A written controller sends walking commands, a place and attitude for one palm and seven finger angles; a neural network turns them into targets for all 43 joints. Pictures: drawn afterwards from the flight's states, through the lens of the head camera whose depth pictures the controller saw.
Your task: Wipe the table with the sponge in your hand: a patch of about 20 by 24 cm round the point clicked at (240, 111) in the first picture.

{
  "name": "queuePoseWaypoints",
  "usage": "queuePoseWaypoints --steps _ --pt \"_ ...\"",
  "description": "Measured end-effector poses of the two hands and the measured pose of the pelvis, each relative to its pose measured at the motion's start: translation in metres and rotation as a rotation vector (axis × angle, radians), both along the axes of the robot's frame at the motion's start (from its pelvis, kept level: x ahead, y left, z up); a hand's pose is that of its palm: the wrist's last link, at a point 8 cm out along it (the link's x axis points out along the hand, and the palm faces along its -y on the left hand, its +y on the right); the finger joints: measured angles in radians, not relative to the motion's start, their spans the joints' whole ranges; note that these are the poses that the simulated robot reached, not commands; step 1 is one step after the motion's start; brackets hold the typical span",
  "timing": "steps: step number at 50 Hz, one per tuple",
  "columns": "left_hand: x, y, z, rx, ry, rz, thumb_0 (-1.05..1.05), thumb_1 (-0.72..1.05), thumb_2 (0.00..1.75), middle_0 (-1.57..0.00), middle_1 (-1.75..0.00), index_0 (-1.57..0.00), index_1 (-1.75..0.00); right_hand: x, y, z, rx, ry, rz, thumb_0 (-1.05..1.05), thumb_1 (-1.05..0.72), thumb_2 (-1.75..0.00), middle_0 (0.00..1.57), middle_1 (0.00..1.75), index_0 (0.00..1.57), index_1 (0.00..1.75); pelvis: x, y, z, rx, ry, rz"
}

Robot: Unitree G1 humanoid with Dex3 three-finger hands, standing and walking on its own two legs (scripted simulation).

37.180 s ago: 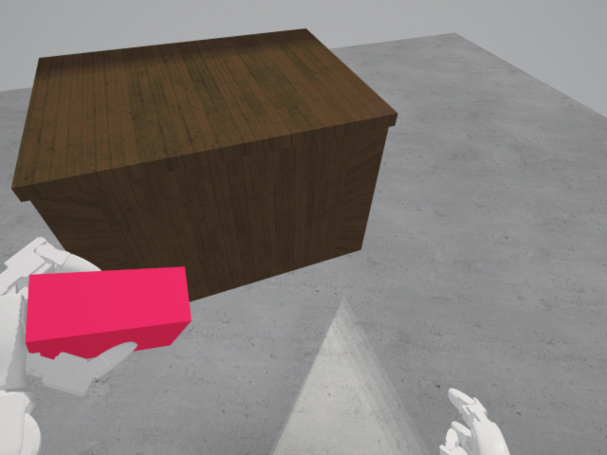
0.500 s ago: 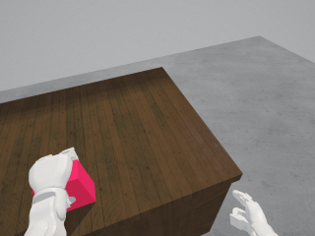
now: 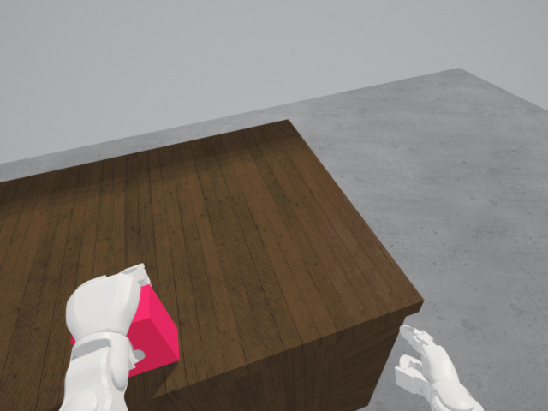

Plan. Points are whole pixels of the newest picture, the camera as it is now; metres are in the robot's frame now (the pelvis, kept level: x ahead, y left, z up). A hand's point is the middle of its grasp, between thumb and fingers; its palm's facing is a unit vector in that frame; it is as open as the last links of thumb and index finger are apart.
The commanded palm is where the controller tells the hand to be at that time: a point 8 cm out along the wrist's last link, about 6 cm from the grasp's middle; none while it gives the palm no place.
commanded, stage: lift the sponge slowly off the table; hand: left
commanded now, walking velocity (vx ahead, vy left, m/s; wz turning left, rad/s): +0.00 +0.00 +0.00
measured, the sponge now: (137, 341) +0.20 +0.26 -0.01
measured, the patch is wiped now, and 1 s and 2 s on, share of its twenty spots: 1.00 1.00 1.00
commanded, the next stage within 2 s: bring the sponge back beside the body in 1.86 s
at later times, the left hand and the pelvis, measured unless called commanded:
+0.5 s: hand (119, 333) +0.19 +0.25 +0.06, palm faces +0.02 -0.15 -0.99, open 10.1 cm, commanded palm +0.16 +0.25 +0.13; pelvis +0.00 -0.01 +0.00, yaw +0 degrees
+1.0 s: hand (110, 310) +0.20 +0.26 +0.09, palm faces +0.06 -0.13 -0.99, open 10.1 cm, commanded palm +0.17 +0.25 +0.16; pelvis -0.02 -0.01 +0.01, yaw +0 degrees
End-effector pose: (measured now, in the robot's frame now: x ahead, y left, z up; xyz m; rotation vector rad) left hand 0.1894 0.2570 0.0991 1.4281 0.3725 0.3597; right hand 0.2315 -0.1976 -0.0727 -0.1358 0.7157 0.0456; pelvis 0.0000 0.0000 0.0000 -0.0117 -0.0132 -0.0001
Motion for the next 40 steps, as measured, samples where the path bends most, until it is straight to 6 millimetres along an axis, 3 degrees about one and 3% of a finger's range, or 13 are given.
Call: queuePoseWaypoints --steps 19,27,40 --pt "-0.014 -0.009 0.008 -0.050 -0.002 -0.014 -0.01 -0.52 1.08 -0.71 -1.39 -0.75 -1.35 0.002 -0.007 0.004 -0.018 -0.015 0.023 0.01 -0.91 -0.90 0.20 0.30 0.21 0.30 -0.002 -0.011 0.003 0.001 -0.037 -0.004" --pt "-0.024 -0.003 0.015 -0.039 -0.006 -0.001 -0.01 -0.53 1.08 -0.72 -1.37 -0.76 -1.34 0.003 -0.010 0.009 -0.035 -0.036 0.024 0.01 -0.91 -0.90 0.20 0.30 0.21 0.30 -0.006 -0.014 0.003 0.001 -0.057 -0.001" --pt "-0.016 -0.002 0.035 -0.029 -0.031 -0.019 -0.01 -0.53 1.08 -0.72 -1.37 -0.76 -1.33 0.000 -0.009 0.015 -0.041 -0.069 0.022 0.01 -0.91 -0.90 0.20 0.30 0.20 0.30 -0.015 -0.014 0.005 0.003 -0.068 0.003"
